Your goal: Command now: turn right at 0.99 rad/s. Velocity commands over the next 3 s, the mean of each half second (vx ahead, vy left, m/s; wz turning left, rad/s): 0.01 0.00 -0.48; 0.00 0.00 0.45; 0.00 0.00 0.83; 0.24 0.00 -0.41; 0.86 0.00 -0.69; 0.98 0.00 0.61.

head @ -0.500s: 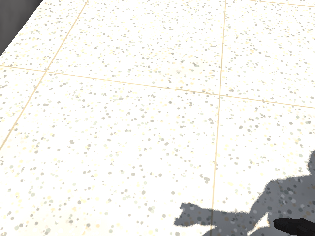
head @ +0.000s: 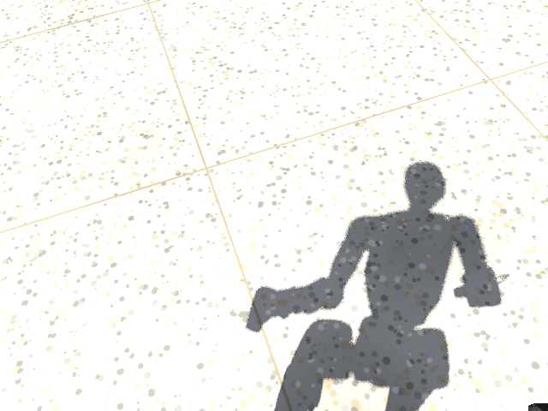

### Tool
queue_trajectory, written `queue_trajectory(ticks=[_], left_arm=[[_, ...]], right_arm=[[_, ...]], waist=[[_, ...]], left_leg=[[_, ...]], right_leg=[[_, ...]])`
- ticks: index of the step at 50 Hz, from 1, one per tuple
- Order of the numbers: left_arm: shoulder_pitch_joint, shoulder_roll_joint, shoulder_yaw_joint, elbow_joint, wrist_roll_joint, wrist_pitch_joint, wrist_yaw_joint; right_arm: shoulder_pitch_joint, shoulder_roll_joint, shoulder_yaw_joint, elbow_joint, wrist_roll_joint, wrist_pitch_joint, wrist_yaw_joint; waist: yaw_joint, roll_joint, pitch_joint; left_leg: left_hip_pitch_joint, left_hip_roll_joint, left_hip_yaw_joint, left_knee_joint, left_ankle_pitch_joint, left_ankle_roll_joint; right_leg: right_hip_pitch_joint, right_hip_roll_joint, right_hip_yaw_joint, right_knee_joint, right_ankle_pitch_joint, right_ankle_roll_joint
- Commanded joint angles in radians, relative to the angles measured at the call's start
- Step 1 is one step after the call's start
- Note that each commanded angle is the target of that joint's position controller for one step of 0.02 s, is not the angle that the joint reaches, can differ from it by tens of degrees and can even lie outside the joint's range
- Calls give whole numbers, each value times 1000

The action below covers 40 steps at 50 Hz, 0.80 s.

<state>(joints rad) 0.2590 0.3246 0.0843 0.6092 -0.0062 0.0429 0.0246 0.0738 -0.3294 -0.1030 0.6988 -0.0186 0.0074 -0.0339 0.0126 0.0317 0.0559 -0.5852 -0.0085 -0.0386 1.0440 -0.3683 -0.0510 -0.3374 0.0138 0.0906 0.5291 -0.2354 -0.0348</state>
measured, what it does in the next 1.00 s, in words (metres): steps on the spot: left foot, then right foot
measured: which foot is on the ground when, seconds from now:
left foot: up 0.00-0.26, down 0.28-0.64, up 0.66-0.90, down 0.92-1.00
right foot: down 0.00-0.28, up 0.30-0.56, down 0.58-0.92, up 0.94-1.00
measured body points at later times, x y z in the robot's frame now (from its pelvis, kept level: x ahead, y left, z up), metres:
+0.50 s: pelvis +0.03 +0.03 +0.00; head +0.06 +0.04 +0.45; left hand +0.24 +0.26 -0.11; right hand +0.11 -0.26 -0.10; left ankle +0.06 +0.14 -0.74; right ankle -0.04 -0.11 -0.69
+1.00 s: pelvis +0.02 +0.06 -0.02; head +0.07 +0.09 +0.43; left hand +0.18 +0.35 -0.13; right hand +0.18 -0.23 -0.09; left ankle +0.03 +0.14 -0.74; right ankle -0.03 -0.11 -0.67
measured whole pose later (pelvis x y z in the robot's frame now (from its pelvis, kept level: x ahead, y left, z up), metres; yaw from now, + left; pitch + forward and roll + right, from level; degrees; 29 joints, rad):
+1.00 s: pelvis +0.02 +0.06 -0.02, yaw +5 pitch +2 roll -1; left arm 0.11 0.31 0.09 0.67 0.01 0.01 0.04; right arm 0.21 -0.33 -0.09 0.65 0.00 0.03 0.03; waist -0.02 -0.05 0.07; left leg -0.38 -0.04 0.01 0.67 -0.33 0.08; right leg -0.44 -0.03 0.03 1.09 -0.58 0.06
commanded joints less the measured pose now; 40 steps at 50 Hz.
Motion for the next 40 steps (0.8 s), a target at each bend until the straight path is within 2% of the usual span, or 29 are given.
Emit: queue_trajectory(ticks=[1,4,9,11,12,13,14,15,16,17,18,19,20,22,24,26,27,28,29,30,31,32,33,35,36,37,38,40], left_arm=[[-82,156,42,-97,-3,-16,23],[-69,160,44,-96,-7,-9,30],[-66,153,32,-94,6,0,13],[-84,145,26,-92,0,2,8],[-106,139,21,-94,-7,3,8],[-107,125,16,-90,-11,1,9],[-63,84,5,-84,5,-3,9],[8,68,0,-83,12,-11,9],[-44,127,16,-85,21,-18,15],[-69,176,36,-76,8,-18,18],[-78,163,38,-61,2,-13,20],[-75,136,34,-49,3,-4,22],[-71,106,27,-40,2,2,21],[-72,44,5,-32,-2,1,14],[-101,2,-14,-32,0,-5,8],[-99,16,-11,-18,-8,-9,5],[-71,21,-8,1,-9,-10,3],[-49,8,-12,22,1,-12,2],[-52,46,-4,18,15,-14,6],[-31,120,13,7,25,-12,18],[-20,182,37,32,25,-5,21],[-23,146,35,21,26,-5,18],[-28,137,35,23,29,-6,21],[-50,119,33,8,27,-17,34],[-50,108,28,3,31,-27,40],[-65,104,27,2,27,-34,42],[-91,110,31,2,18,-39,41],[-136,126,40,-1,8,-40,38]], right_arm=[[-16,-62,-16,-63,7,-22,3],[-38,-33,1,-58,18,-23,16],[-31,-49,7,-58,26,-23,37],[-9,-54,7,-56,28,-28,44],[17,-49,6,-49,26,-33,48],[38,-49,6,-43,17,-38,48],[42,-91,1,-53,-3,-40,44],[7,-159,-9,-59,-18,-34,40],[36,-97,5,-50,-23,-39,39],[38,-88,9,-50,-10,-42,36],[29,-88,9,-46,3,-40,30],[15,-78,13,-47,16,-38,26],[5,-63,21,-44,20,-36,22],[2,-40,30,-34,16,-25,20],[18,-43,29,-23,15,-13,18],[64,-70,22,-6,19,-1,17],[63,-73,24,-2,26,3,17],[76,-50,35,8,35,1,21],[103,-53,37,18,40,-8,26],[95,-69,36,5,26,-22,36],[80,-55,36,-16,32,-33,44],[34,-72,35,-20,36,-33,45],[15,-86,25,-29,45,-26,44],[36,-75,16,-35,50,-4,40],[33,-69,12,-45,48,7,42],[41,-60,9,-52,50,18,45],[49,-47,11,-55,50,28,47],[54,-35,17,-65,48,41,58]], waist=[[-33,-163,-174],[-11,-181,-185],[21,-224,-185],[13,-224,-169],[-10,-215,-162],[-25,-191,-152],[-1,-72,-167],[68,168,-133],[12,210,-130],[-5,149,-112],[-4,106,-108],[-4,94,-96],[0,90,-94],[1,114,-100],[-22,153,-123],[-45,169,-140],[-28,159,-140],[-14,140,-126],[-20,105,-118],[-26,12,-135],[-44,-174,-133],[-3,-183,-115],[3,-202,-80],[10,-263,-62],[15,-259,-57],[2,-221,-51],[-9,-196,-50],[-12,-187,-65]], left_leg=[[-48,-29,-53,8,77,-16],[-10,-45,-53,-171,98,-30],[140,-30,-37,-310,28,-16],[193,-22,-29,-409,39,4],[255,-19,-19,-518,118,20],[339,1,-25,-637,260,40],[430,126,-148,-677,415,78],[461,282,-329,-688,654,209],[420,386,-458,-721,641,347],[419,372,-427,-720,583,359],[428,323,-366,-710,518,323],[433,288,-313,-703,484,293],[433,264,-272,-697,493,277],[442,201,-179,-692,507,253],[465,177,-138,-673,541,245],[491,191,-157,-652,560,256],[481,189,-156,-637,554,249],[429,171,-165,-637,531,225],[362,158,-182,-641,481,182],[281,127,-159,-596,409,136],[232,33,-53,-551,206,87],[215,1,-12,-472,123,53],[157,-10,12,-401,90,47],[77,3,32,-210,-92,43],[30,31,19,-84,-206,37],[1,58,11,-39,-226,29],[4,78,14,-50,-194,22],[73,91,49,-124,-105,13]], right_leg=[[162,-179,273,-153,311,-159],[204,-163,285,-112,318,-150],[167,-187,369,-67,416,-175],[165,-178,402,-48,425,-170],[148,-156,401,-34,385,-150],[111,-124,388,-20,294,-114],[53,-53,320,75,100,-56],[-70,100,162,211,-238,13],[-121,86,125,369,-417,66],[-148,66,118,508,-405,89],[-168,65,117,573,-362,103],[-180,60,125,595,-326,118],[-168,53,126,588,-294,128],[-116,38,58,450,-255,140],[-31,3,-12,249,-245,143],[36,3,-45,85,-177,138],[91,7,-60,-35,-79,125],[184,8,-58,-191,49,105],[269,-18,-18,-210,134,75],[346,-103,37,-136,306,40],[298,-146,56,-92,261,-31],[256,-179,88,-130,186,-76],[242,-220,121,-155,171,-100],[232,-320,173,-168,298,-155],[235,-373,185,-167,420,-187],[240,-386,160,-164,472,-192],[239,-370,113,-159,475,-175],[214,-332,17,-147,463,-142]])
Next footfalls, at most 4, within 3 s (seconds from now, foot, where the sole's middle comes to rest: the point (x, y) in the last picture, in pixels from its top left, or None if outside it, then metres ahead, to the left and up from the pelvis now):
0.28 left None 0.10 0.13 -0.78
0.58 right None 0.01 -0.12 -0.78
0.92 left None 0.07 0.14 -0.78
1.46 right None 0.20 -0.02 -0.78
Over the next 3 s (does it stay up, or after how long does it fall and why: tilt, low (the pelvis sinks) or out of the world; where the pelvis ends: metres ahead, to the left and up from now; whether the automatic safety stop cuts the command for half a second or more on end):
stays up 0.96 -0.01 0.00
